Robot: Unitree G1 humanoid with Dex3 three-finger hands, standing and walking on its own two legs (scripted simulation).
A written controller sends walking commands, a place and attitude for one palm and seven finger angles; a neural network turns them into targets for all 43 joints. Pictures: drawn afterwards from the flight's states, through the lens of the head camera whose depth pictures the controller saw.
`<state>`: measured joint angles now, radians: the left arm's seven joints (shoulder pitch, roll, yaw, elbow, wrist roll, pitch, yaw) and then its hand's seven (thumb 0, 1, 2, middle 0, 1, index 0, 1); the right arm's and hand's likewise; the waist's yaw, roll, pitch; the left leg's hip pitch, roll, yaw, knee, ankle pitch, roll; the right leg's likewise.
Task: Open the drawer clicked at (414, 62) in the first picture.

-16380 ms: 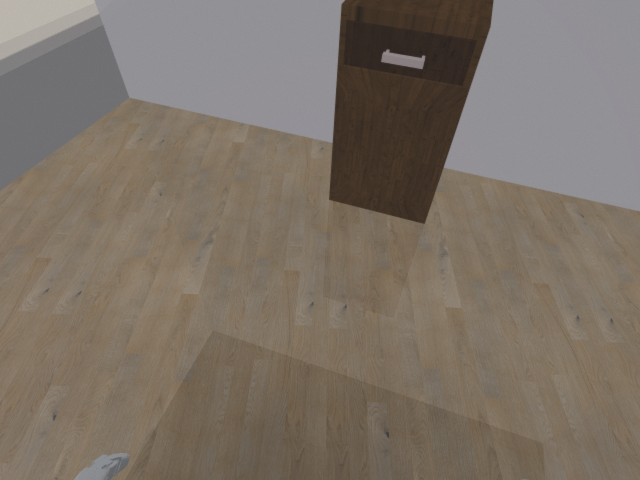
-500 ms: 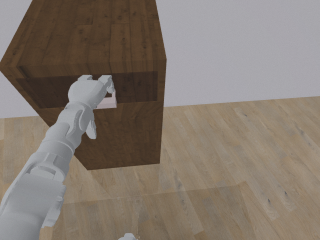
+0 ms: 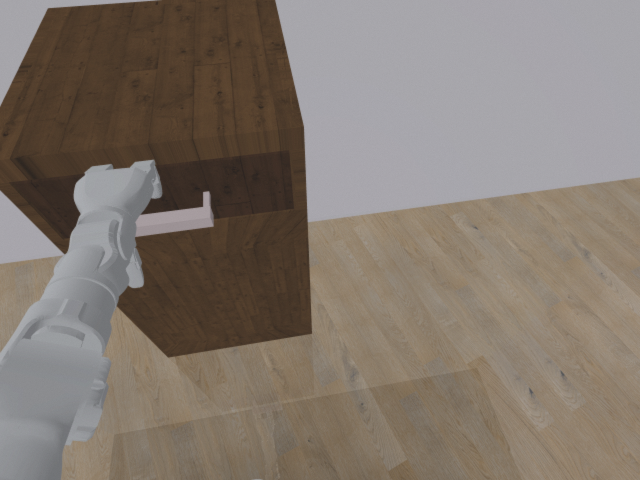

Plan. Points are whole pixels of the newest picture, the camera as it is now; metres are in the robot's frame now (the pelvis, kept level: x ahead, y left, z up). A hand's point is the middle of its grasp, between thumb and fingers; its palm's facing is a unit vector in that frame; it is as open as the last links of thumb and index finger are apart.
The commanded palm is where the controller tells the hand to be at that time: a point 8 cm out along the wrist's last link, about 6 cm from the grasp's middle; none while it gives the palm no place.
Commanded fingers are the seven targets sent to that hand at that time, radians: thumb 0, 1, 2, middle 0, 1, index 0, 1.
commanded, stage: lift the fingers back up to retry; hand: left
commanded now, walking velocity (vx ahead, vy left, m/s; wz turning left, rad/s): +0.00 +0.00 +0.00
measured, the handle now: (170, 211) +0.53 +0.22 -0.03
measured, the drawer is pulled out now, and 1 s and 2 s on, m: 0.00 0.00 0.00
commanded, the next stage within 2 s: re-aim the fingers above the handle in 0.86 s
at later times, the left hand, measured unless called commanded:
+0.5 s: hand (159, 209) +0.48 +0.21 +0.04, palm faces -0.14 -0.04 -0.99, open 13.7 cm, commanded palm +0.45 +0.21 +0.09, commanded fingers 0.00 -0.50 0.30 -0.30 -1.20 -0.30 -1.20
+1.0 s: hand (150, 209) +0.48 +0.22 +0.04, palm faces -0.03 -0.03 -1.00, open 13.8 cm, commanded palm +0.45 +0.22 +0.09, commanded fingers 0.00 -0.50 0.30 -0.30 -1.20 -0.30 -1.20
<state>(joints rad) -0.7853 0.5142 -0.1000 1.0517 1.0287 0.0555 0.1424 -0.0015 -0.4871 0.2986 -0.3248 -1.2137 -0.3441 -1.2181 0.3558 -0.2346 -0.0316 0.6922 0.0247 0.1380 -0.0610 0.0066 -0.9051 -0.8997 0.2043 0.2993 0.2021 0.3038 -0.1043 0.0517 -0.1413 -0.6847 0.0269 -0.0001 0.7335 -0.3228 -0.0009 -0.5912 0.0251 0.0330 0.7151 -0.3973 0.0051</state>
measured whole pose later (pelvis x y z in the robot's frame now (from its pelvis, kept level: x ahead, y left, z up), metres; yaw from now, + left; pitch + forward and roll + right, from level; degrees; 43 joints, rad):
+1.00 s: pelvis +0.00 +0.00 -0.01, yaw +0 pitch +18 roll -1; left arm -0.85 0.42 -0.08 1.08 1.03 0.17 0.31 0.00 -0.49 0.30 -0.31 -1.20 -0.33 -1.21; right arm 0.31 -0.25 -0.06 0.74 0.00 0.12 -0.01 0.01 -0.91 -0.90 0.20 0.30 0.20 0.30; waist -0.12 0.05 -0.16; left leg -0.75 0.03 -0.02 0.78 -0.34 0.00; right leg -0.65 0.03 0.02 0.75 -0.41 0.00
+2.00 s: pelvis +0.01 +0.00 +0.00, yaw +1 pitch +17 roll -1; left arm -0.70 0.46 -0.08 0.95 1.00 0.08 0.24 0.00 -0.48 0.30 -0.31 -1.20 -0.32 -1.20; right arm 0.36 -0.24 -0.08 0.74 0.01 0.12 -0.03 0.01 -0.91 -0.90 0.20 0.30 0.20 0.30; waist -0.07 0.06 -0.15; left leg -0.70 0.03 -0.02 0.75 -0.34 -0.01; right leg -0.60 0.03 0.02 0.72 -0.41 0.00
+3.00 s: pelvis +0.01 +0.00 +0.00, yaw +2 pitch +15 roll -1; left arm -0.65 0.39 -0.21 0.78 0.96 0.00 0.12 -0.01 -0.48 0.30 -0.32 -1.20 -0.32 -1.20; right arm 0.33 -0.24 -0.06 0.74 0.00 0.10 -0.07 0.01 -0.91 -0.90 0.20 0.30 0.20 0.30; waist -0.06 0.04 -0.13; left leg -0.66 0.00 -0.03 0.74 -0.34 0.00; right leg -0.55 0.01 0.00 0.71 -0.42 0.01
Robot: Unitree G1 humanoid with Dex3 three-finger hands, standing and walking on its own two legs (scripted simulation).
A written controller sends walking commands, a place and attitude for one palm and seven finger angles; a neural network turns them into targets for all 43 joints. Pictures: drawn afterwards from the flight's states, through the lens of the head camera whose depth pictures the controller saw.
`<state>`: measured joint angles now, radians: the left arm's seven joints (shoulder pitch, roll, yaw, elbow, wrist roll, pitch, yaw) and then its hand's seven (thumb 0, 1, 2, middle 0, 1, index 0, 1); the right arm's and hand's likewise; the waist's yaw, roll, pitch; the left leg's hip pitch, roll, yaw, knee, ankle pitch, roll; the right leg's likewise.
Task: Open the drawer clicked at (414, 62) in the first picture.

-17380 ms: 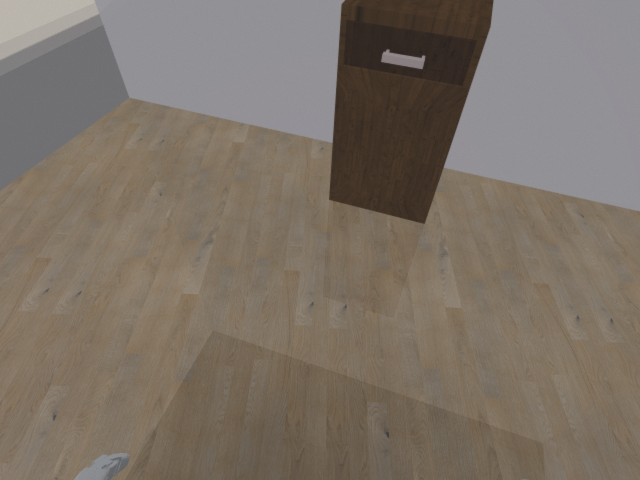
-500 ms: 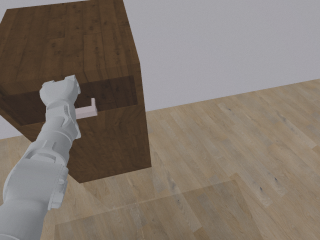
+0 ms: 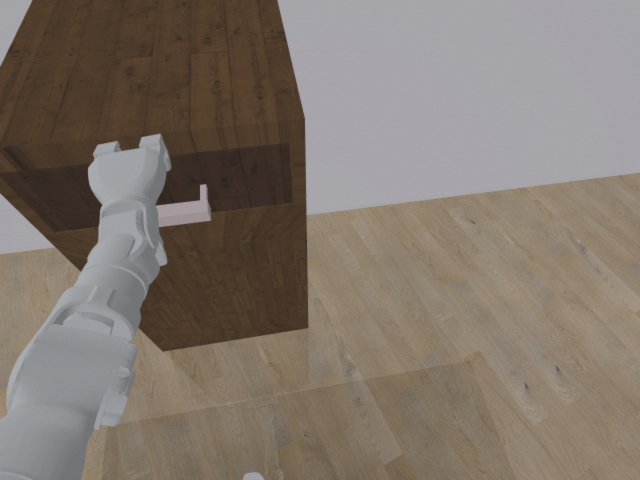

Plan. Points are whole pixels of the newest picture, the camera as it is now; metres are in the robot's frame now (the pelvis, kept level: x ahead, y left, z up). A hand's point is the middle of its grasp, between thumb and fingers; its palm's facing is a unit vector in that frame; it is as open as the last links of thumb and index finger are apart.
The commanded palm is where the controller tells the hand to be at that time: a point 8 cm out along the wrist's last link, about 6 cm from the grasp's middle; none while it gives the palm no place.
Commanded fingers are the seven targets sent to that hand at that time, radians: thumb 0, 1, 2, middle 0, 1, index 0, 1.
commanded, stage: re-aim the fingers above the handle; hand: left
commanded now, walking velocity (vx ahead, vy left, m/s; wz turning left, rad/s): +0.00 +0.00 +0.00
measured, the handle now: (166, 205) +0.53 +0.22 -0.02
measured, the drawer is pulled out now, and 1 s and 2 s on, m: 0.00 0.00 0.00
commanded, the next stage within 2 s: lower the fingers behind the handle in 1.98 s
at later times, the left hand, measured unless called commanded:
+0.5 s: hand (132, 210) +0.47 +0.23 +0.04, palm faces +0.00 -0.01 -1.00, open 13.8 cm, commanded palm +0.45 +0.21 +0.10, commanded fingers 0.00 -0.50 0.30 -0.30 -1.20 -0.30 -1.20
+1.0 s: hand (127, 225) +0.45 +0.24 +0.03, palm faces -0.10 -0.04 -0.99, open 13.8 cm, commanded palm +0.43 +0.21 +0.10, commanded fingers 0.00 -0.50 0.30 -0.30 -1.20 -0.30 -1.20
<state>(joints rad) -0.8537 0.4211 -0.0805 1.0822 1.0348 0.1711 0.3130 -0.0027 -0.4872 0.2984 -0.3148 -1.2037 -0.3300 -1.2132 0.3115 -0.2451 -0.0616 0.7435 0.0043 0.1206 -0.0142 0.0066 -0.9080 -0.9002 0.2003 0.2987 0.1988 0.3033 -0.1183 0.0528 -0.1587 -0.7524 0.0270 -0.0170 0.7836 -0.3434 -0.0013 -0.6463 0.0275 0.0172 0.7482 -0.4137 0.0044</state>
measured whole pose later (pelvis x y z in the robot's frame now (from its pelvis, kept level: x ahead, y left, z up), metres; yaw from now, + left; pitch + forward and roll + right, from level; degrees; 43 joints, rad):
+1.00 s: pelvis +0.01 +0.00 +0.00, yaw +0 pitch +17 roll -1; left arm -0.70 0.46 -0.08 0.95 1.00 0.08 0.24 0.00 -0.48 0.30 -0.31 -1.20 -0.32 -1.20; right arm 0.36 -0.24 -0.08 0.74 0.01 0.12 -0.03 0.01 -0.91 -0.90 0.20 0.30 0.20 0.30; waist -0.07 0.06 -0.15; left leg -0.70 0.03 -0.02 0.75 -0.34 -0.01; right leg -0.60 0.03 0.02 0.72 -0.41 0.00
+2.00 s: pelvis +0.01 +0.00 +0.01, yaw +2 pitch +15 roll -1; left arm -0.65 0.39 -0.21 0.78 0.96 0.00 0.12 -0.01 -0.48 0.30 -0.32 -1.20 -0.32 -1.20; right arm 0.33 -0.24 -0.06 0.74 0.00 0.10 -0.07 0.01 -0.91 -0.90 0.20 0.30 0.20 0.30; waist -0.06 0.04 -0.13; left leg -0.66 0.00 -0.03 0.74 -0.34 0.00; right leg -0.55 0.01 0.00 0.71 -0.42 0.01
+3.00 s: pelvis -0.01 +0.00 -0.01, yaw +0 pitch +19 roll -2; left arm -0.74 0.44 -0.06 1.05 1.08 0.02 0.34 0.00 -0.49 0.30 -0.31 -1.25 -0.31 -1.20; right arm 0.34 -0.23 -0.06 0.72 0.00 0.10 -0.03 0.01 -0.91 -0.90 0.20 0.30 0.20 0.30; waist -0.10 0.05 -0.17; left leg -0.84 0.03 -0.01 0.88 -0.37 0.00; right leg -0.74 0.03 0.02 0.85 -0.45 0.01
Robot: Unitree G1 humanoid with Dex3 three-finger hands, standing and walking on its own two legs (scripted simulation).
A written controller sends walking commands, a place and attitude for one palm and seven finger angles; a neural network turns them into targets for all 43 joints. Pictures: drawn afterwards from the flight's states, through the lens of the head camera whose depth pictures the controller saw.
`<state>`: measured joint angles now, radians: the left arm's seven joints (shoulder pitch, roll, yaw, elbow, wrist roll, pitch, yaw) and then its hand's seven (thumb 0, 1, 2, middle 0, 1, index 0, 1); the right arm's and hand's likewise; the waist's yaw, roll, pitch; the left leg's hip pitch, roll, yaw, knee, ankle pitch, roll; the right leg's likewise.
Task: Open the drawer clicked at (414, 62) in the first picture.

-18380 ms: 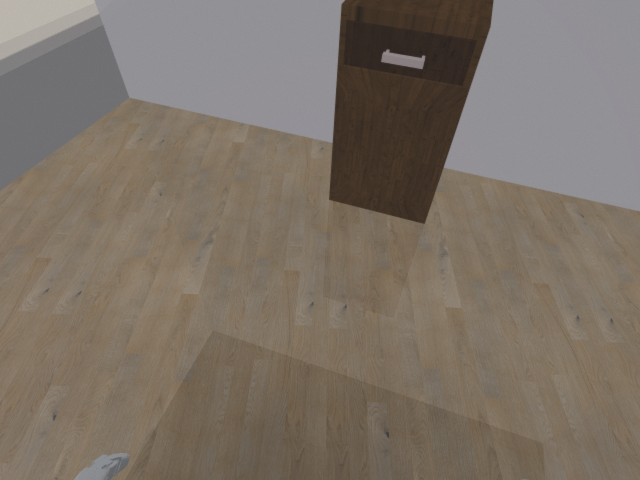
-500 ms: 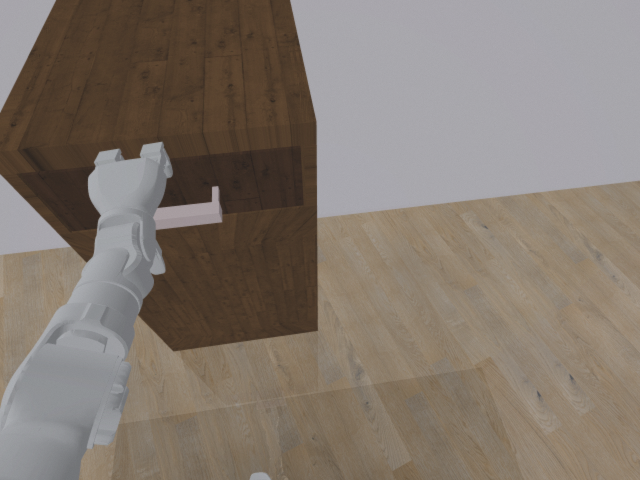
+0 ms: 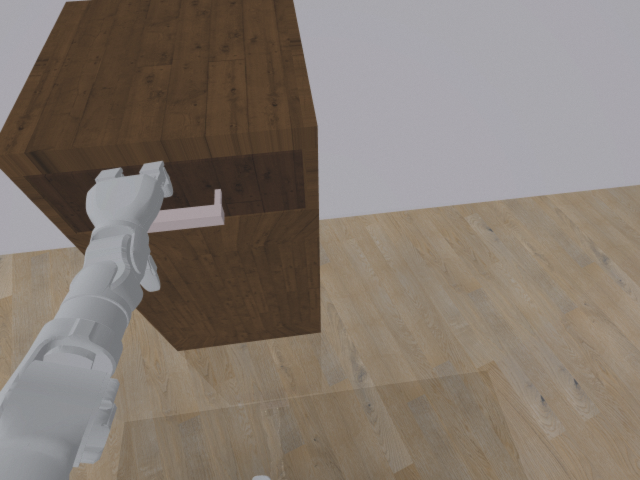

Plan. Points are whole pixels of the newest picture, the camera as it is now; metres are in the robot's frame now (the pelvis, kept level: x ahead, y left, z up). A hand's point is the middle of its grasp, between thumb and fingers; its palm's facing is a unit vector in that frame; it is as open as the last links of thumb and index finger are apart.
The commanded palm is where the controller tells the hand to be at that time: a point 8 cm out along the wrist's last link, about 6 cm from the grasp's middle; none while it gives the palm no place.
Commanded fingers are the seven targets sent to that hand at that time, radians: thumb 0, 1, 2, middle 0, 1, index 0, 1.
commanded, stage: re-aim the fingers above the handle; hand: left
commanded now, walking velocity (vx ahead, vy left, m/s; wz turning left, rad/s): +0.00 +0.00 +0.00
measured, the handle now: (181, 208) +0.53 +0.22 -0.03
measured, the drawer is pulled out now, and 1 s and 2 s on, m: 0.00 0.00 0.00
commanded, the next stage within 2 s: lower the fingers behind the handle in 0.98 s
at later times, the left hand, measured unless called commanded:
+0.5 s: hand (160, 241) +0.43 +0.22 +0.02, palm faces -0.19 -0.06 -0.98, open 13.8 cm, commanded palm +0.43 +0.21 +0.09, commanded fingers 0.00 -0.50 0.30 -0.30 -1.20 -0.30 -1.20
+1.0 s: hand (186, 237) +0.43 +0.18 +0.02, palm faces -0.18 -0.09 -0.98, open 13.8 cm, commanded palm +0.43 +0.20 +0.09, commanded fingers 0.00 -0.50 0.30 -0.30 -1.20 -0.30 -1.20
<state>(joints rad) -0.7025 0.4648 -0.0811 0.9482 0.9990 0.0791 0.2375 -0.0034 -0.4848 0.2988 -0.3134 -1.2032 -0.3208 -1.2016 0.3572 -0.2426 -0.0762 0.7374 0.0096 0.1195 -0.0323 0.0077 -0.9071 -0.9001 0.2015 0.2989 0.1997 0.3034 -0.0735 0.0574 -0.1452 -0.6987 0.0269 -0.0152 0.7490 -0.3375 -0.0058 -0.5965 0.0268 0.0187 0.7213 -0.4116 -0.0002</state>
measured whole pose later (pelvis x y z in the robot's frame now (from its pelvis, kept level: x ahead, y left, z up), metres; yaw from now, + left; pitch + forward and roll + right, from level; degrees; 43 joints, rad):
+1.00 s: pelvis +0.00 +0.01 +0.00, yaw +1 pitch +15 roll -1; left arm -0.65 0.39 -0.21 0.78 0.96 0.00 0.12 -0.01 -0.48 0.30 -0.32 -1.20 -0.32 -1.20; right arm 0.33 -0.24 -0.06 0.74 0.00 0.10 -0.07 0.01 -0.91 -0.90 0.20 0.30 0.20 0.30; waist -0.06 0.04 -0.13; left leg -0.66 0.00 -0.03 0.74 -0.34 0.00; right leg -0.55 0.01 0.00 0.71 -0.42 0.01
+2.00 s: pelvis -0.02 +0.00 -0.02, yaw -1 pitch +19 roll -2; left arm -0.74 0.44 -0.06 1.05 1.08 0.02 0.34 0.00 -0.49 0.30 -0.31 -1.25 -0.31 -1.20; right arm 0.34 -0.23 -0.06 0.72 0.00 0.10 -0.03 0.01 -0.91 -0.90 0.20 0.30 0.20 0.30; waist -0.10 0.05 -0.17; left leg -0.84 0.03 -0.01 0.88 -0.37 0.00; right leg -0.74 0.03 0.02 0.85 -0.45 0.01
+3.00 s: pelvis -0.05 +0.02 -0.03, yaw -1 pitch +21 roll -2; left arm -0.87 0.45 -0.09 1.09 1.06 0.11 0.35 0.00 -0.49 0.30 -0.30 -1.27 -0.31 -1.27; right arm 0.34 -0.23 -0.04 0.71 0.00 0.08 -0.04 0.01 -0.91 -0.90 0.20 0.30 0.20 0.30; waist -0.13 0.05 -0.16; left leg -0.97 0.03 -0.01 0.95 -0.35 0.01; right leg -0.87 0.03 0.02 0.93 -0.43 0.02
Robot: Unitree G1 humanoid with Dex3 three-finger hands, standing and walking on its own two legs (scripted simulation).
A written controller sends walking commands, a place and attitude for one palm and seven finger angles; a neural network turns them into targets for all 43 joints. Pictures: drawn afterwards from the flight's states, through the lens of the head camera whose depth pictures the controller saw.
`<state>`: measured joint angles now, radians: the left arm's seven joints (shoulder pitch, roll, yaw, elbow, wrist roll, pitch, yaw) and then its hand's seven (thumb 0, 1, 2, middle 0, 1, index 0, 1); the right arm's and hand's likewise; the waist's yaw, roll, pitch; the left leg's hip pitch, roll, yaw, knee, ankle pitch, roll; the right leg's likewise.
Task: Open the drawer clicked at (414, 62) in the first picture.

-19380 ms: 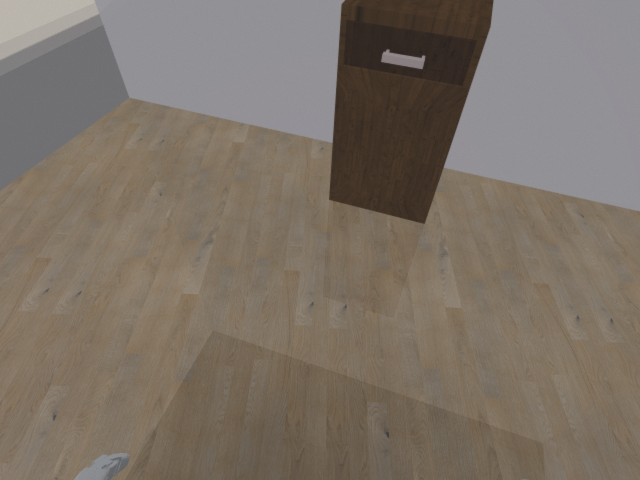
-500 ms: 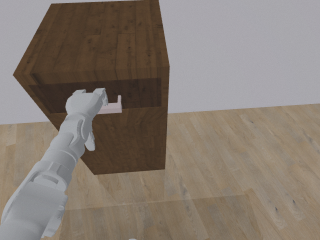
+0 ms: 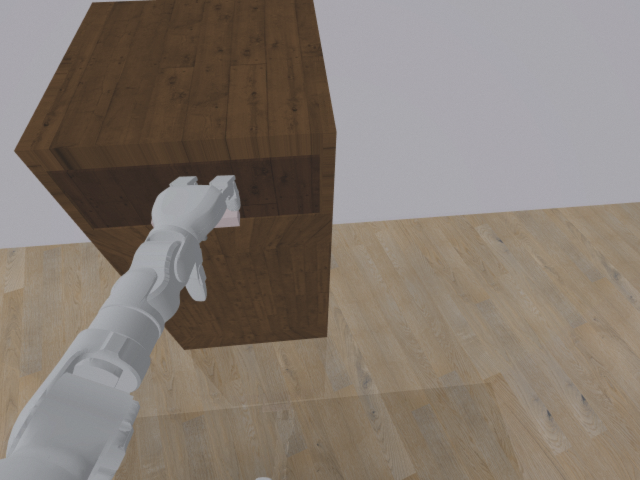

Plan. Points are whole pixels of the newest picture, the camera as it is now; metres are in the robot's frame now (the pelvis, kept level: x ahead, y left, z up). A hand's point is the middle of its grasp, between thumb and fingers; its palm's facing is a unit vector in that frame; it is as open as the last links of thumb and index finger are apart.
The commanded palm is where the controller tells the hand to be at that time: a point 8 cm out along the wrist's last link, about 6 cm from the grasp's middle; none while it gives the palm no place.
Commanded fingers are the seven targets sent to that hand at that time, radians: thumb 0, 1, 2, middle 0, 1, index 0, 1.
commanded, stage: lower the fingers behind the handle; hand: left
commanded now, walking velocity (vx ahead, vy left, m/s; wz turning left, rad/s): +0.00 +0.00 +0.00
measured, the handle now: (198, 208) +0.53 +0.20 -0.03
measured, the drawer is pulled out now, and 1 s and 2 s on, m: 0.00 0.00 0.00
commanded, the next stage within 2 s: lift the fingers back up to retry in 1.68 s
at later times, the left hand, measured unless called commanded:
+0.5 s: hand (198, 236) +0.44 +0.18 +0.01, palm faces -0.10 -0.07 -0.99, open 13.8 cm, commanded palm +0.43 +0.20 +0.06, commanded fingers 0.00 -0.50 0.30 -0.30 -1.20 -0.30 -1.20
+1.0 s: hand (179, 241) +0.45 +0.21 -0.01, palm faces -0.07 -0.01 -1.00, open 13.9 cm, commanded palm +0.43 +0.20 +0.03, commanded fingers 0.00 -0.50 0.30 -0.30 -1.20 -0.30 -1.20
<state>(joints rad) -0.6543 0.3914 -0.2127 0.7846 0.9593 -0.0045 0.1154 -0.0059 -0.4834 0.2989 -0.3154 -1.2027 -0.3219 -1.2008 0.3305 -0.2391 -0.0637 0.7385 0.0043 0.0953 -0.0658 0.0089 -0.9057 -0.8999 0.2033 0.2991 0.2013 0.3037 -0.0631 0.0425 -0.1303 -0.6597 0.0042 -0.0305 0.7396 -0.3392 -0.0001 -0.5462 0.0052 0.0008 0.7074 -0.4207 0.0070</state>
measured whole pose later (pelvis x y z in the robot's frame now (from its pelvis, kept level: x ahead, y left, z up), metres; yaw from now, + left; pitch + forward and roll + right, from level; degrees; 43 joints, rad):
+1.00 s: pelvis -0.02 +0.00 -0.02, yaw -2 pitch +19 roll -2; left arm -0.74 0.44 -0.06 1.05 1.08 0.02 0.34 0.00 -0.49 0.30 -0.31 -1.25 -0.31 -1.20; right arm 0.34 -0.23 -0.06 0.72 0.00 0.10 -0.03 0.01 -0.91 -0.90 0.20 0.30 0.20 0.30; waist -0.10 0.05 -0.17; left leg -0.84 0.03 -0.01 0.88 -0.37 0.00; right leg -0.74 0.03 0.02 0.85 -0.45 0.01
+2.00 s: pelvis -0.05 +0.01 -0.03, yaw -3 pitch +21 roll -2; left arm -0.87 0.45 -0.09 1.09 1.06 0.11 0.35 0.00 -0.49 0.30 -0.30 -1.27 -0.31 -1.27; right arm 0.34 -0.23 -0.04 0.71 0.00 0.08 -0.04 0.01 -0.91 -0.90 0.20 0.30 0.20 0.30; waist -0.13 0.05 -0.16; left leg -0.97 0.03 -0.01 0.95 -0.35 0.01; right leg -0.87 0.03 0.02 0.93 -0.43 0.02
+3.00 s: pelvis +0.00 -0.01 +0.00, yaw -1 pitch +15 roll +0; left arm -0.62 0.41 -0.06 0.86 1.03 0.06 0.28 0.00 -0.49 0.30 -0.32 -1.20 -0.32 -1.20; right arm 0.29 -0.25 -0.07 0.72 0.01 0.12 -0.03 0.01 -0.91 -0.90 0.20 0.30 0.20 0.30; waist -0.06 0.06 -0.14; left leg -0.65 0.03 -0.01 0.74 -0.35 -0.01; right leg -0.55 0.03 0.02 0.72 -0.43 -0.01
